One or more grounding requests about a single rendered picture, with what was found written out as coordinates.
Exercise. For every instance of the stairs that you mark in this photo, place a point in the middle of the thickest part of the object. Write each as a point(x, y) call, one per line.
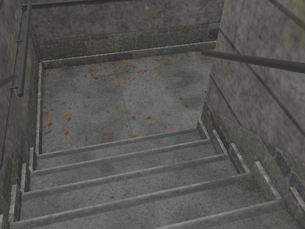
point(172, 180)

